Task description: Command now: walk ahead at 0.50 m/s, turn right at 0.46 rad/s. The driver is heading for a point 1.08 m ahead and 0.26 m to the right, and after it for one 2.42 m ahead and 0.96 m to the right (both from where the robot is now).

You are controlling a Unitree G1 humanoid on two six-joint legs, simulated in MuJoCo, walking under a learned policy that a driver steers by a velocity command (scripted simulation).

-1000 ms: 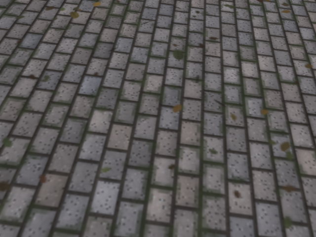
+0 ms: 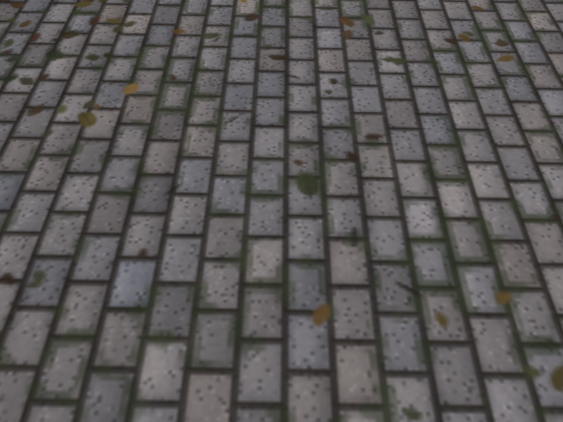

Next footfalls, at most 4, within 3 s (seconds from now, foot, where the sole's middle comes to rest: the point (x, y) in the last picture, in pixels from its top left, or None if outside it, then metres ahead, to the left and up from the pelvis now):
0.26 right None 0.32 -0.15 -0.78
0.76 left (299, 358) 0.65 -0.05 -0.78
1.28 right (426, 303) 0.80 -0.40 -0.78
1.82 left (355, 207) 1.15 -0.25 -0.78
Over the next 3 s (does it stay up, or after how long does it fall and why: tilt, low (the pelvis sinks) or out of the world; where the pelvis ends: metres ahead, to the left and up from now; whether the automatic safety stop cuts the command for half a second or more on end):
stays up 1.49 -0.43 -0.01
